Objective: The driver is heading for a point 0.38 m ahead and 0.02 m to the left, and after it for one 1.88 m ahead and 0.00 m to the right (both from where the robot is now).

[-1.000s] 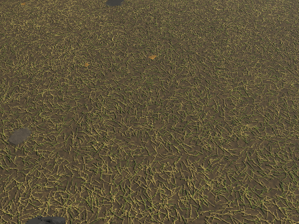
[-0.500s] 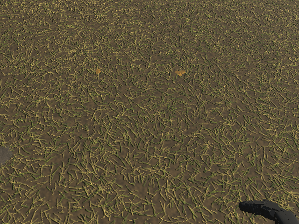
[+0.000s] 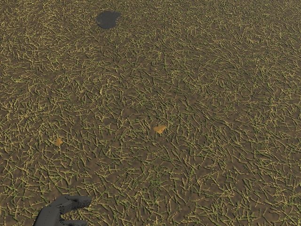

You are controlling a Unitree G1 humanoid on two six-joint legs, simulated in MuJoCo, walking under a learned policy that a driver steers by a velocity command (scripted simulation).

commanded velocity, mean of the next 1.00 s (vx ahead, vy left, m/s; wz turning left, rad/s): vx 1.00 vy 0.00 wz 0.00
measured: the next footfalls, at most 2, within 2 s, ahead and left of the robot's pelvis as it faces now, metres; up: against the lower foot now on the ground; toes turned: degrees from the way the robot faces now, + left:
right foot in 0.02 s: +0.24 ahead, -0.08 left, +0.00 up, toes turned -4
left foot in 0.48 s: +0.69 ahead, +0.07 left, +0.00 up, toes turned +2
